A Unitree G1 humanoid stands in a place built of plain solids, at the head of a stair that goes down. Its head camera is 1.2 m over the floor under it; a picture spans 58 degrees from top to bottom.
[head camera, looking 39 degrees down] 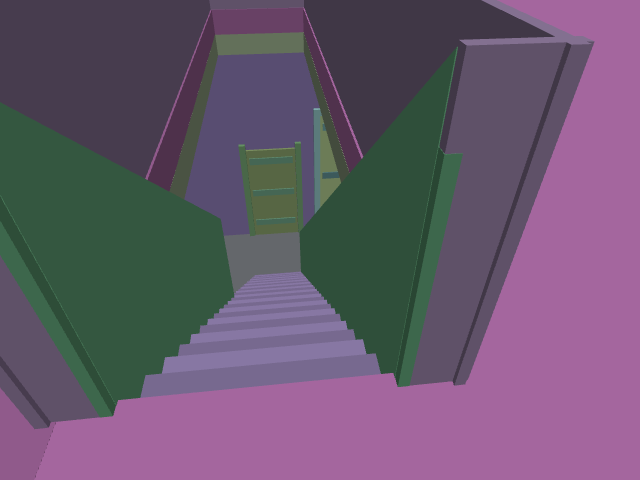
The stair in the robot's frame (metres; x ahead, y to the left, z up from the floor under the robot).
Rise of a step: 0.17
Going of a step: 0.20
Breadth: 0.93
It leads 6 degrees to the left of straight ahead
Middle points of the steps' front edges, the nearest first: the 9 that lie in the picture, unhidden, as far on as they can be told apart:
0.76 0.19 0.00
0.96 0.21 -0.17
1.16 0.23 -0.34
1.36 0.26 -0.51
1.56 0.28 -0.68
1.76 0.30 -0.85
1.95 0.32 -1.02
2.15 0.35 -1.19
2.35 0.37 -1.36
